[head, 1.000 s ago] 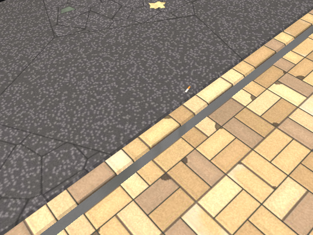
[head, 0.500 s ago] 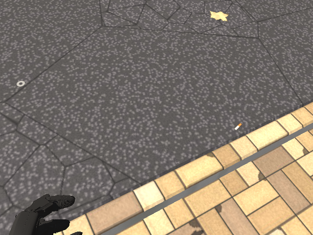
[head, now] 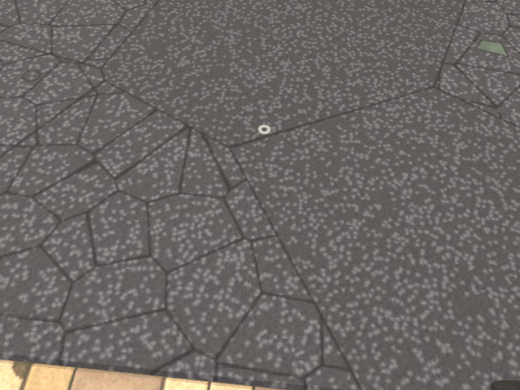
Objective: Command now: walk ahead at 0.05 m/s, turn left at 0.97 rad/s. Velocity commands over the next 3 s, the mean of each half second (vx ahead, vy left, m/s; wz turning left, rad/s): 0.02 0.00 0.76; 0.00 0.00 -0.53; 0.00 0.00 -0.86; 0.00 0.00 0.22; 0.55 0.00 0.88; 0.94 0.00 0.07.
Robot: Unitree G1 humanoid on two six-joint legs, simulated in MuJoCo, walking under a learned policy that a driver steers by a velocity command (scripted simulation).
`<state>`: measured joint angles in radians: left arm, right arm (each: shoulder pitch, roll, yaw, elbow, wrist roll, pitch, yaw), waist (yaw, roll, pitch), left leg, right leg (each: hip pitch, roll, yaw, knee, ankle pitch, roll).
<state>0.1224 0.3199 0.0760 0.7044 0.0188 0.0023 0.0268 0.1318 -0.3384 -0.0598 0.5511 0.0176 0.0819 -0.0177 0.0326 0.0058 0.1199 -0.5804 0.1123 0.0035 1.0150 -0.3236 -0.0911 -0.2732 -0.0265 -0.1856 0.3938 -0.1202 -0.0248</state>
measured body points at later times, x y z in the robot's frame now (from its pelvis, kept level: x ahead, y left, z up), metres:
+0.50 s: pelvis +0.05 +0.04 +0.00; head +0.07 +0.07 +0.45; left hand +0.12 +0.35 -0.11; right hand +0.33 -0.13 -0.06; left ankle +0.02 +0.13 -0.74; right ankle +0.09 -0.09 -0.70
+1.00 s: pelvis +0.04 +0.09 +0.00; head +0.07 +0.10 +0.44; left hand +0.20 +0.38 -0.10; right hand +0.19 -0.19 -0.09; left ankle +0.04 +0.17 -0.74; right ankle +0.04 -0.08 -0.68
